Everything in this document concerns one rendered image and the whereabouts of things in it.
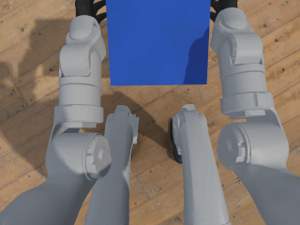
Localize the left robot upper arm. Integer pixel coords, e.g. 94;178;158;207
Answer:
0;132;112;225

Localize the right robot thigh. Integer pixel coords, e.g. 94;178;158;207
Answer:
172;110;232;225

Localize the robot left hand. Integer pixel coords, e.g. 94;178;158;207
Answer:
75;0;107;24

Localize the right robot upper arm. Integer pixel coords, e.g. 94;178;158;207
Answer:
216;121;300;225

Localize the robot right hand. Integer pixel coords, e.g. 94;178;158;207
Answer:
210;0;238;22

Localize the right robot forearm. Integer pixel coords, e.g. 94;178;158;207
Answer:
210;7;290;151

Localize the robot left shin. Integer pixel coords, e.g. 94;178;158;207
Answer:
104;105;133;148

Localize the carton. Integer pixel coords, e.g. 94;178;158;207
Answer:
105;0;211;86

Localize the left robot forearm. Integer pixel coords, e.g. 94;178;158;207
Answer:
45;15;107;167

